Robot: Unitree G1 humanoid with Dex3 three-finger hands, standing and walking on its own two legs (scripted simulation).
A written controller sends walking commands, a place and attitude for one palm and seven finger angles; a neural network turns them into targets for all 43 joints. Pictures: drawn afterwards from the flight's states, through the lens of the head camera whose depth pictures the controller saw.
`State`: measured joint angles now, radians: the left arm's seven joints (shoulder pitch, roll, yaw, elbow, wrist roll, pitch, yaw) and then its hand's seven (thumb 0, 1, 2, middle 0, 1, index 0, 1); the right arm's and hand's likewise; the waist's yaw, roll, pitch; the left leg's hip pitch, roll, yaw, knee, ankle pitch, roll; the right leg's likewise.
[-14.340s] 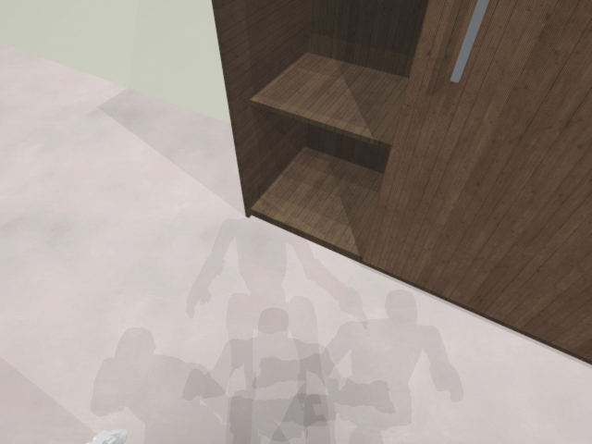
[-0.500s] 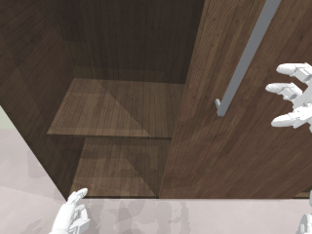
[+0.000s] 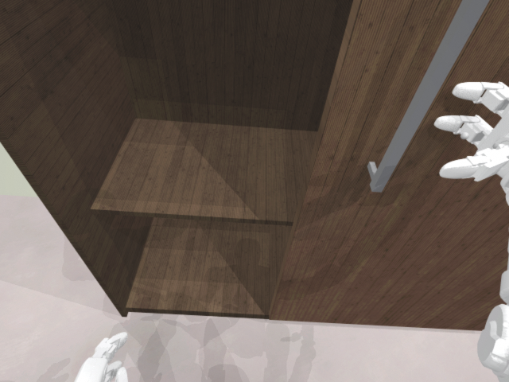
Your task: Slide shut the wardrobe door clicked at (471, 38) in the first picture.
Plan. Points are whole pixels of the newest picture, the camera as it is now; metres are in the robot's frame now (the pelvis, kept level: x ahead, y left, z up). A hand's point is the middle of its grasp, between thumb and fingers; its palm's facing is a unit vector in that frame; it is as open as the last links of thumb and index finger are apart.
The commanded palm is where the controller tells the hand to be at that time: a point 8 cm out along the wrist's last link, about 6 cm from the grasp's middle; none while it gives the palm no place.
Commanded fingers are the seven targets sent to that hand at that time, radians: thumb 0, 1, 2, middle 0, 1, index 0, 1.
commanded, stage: move the hooked fingers beside the handle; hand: right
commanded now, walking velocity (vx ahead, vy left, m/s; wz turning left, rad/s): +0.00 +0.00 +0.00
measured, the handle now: (414, 98) +0.46 -0.17 +0.26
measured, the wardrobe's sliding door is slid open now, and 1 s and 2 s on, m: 0.55 0.55 0.55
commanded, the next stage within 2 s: none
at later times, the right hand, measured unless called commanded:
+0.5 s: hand (469, 132) +0.42 -0.24 +0.23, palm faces -0.01 +1.00 -0.03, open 13.5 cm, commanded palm +0.42 -0.28 +0.23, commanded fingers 0.00 0.50 -0.30 0.30 1.20 0.30 1.20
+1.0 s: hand (466, 133) +0.42 -0.24 +0.23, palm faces +0.02 +1.00 -0.04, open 13.6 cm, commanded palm +0.44 -0.26 +0.22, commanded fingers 0.00 0.50 -0.30 0.30 1.20 0.30 1.20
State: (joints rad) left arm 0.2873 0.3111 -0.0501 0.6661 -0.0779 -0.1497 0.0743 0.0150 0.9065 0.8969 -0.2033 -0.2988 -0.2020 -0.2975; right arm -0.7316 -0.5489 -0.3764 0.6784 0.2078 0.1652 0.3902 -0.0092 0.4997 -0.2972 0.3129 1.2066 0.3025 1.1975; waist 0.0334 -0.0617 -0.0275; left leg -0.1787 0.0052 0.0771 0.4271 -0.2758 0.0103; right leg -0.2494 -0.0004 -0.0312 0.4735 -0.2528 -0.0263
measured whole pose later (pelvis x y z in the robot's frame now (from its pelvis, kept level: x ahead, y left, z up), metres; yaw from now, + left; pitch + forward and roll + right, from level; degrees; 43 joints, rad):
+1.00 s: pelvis -0.03 -0.01 -0.01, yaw -1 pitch +4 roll +1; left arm 0.36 0.31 -0.05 0.78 -0.08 -0.23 0.09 0.01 0.91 0.90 -0.20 -0.30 -0.20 -0.30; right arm -1.02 -0.57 -0.24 1.07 0.21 -0.02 0.33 -0.01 0.50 -0.30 0.42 1.27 0.36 1.27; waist 0.03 -0.04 -0.03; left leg -0.30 0.02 0.10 0.49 -0.26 0.00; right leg -0.38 0.02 -0.01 0.53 -0.22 -0.04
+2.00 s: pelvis -0.02 -0.01 -0.01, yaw -2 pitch +4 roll +1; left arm 0.35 0.30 -0.05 0.77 -0.07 -0.22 0.07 0.01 0.91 0.90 -0.20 -0.30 -0.20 -0.30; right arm -0.97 -0.52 -0.22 0.99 0.22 -0.02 0.29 -0.01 0.50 -0.30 0.37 1.30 0.32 1.25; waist 0.02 -0.04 -0.04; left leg -0.29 0.03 0.11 0.52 -0.29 0.00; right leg -0.38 0.02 0.00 0.56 -0.25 -0.04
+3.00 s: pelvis +0.00 +0.01 +0.00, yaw +0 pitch +1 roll +1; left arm 0.27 0.30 -0.05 0.67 -0.08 -0.13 0.07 0.01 0.91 0.90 -0.20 -0.30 -0.20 -0.30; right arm -0.66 -0.49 -0.36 0.60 0.23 0.15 0.34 -0.01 0.50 -0.30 0.31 1.20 0.30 1.20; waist 0.03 -0.07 -0.05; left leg -0.17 0.00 0.08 0.44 -0.28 0.02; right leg -0.24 -0.01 -0.02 0.48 -0.26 -0.02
